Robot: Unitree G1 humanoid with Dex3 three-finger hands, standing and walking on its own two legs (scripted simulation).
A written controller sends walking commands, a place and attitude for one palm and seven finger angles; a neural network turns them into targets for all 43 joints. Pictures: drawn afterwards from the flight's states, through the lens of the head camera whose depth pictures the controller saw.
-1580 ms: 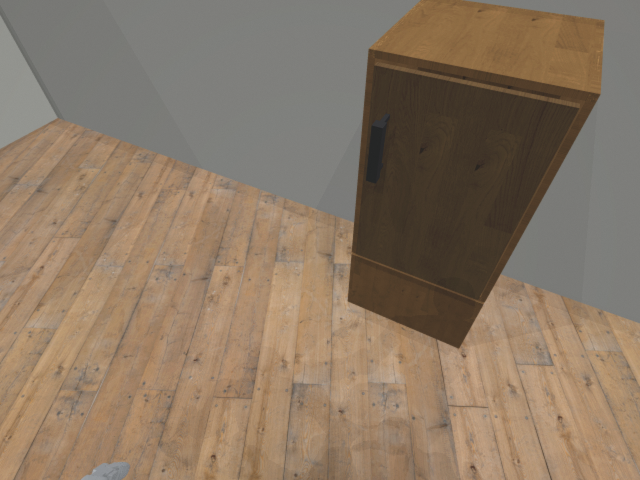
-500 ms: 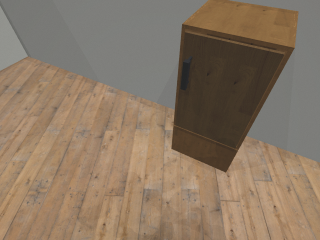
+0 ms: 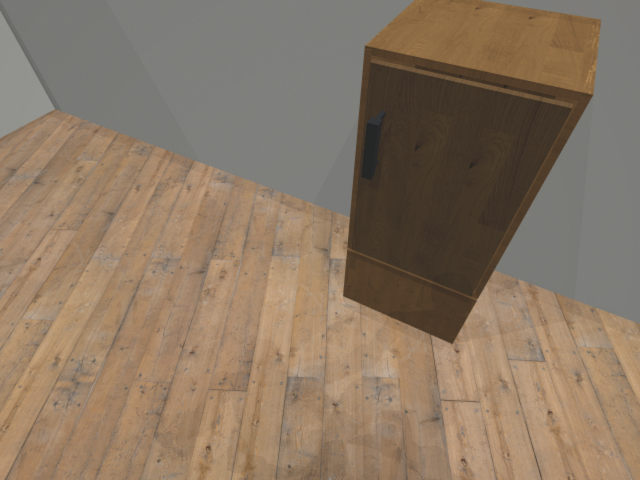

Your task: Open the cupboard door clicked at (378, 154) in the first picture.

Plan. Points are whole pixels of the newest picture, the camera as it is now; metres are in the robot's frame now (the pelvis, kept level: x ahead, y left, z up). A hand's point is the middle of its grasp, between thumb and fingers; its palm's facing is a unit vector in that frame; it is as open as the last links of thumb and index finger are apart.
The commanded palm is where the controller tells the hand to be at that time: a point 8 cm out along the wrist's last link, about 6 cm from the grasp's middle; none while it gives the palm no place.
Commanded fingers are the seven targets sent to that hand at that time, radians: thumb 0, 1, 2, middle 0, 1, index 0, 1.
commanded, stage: turn to face it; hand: left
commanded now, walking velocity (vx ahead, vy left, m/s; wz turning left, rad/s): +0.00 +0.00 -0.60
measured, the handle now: (374, 145) +0.81 -0.08 -0.04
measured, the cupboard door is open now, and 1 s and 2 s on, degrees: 0 0 0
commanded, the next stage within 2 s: take the last steps up to it in 0.74 s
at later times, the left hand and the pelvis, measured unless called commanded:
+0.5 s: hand out of the picture +0.06 +0.17 -0.18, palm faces -0.18 -0.95 -0.26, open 7.4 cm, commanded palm none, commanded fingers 0.00 0.90 0.90 -0.20 -0.30 -0.20 -0.30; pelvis -0.03 -0.02 -0.02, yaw -12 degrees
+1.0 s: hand out of the picture +0.11 +0.21 -0.18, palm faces -0.33 -0.92 -0.21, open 7.4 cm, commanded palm none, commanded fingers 0.00 0.90 0.90 -0.20 -0.30 -0.20 -0.30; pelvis -0.02 +0.04 +0.00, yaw -22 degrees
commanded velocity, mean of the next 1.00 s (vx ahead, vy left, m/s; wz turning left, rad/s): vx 0.05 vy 0.01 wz -0.33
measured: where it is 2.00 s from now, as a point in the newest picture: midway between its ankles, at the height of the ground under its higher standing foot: outside the picture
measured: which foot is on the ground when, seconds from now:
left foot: down 0.00-0.38, up 0.40-0.82, down 0.84-1.00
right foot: down 0.00-0.84, up 0.86-1.00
